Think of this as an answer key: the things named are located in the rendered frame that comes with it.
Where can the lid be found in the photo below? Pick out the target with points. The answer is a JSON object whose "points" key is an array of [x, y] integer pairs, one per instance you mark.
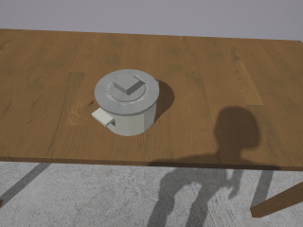
{"points": [[113, 101]]}

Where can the pot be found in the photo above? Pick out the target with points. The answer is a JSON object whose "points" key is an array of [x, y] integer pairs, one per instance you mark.
{"points": [[129, 125]]}

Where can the table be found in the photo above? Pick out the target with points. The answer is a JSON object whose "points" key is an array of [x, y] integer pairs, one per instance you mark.
{"points": [[224, 103]]}

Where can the knob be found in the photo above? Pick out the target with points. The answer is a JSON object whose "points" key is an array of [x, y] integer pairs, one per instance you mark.
{"points": [[126, 83]]}

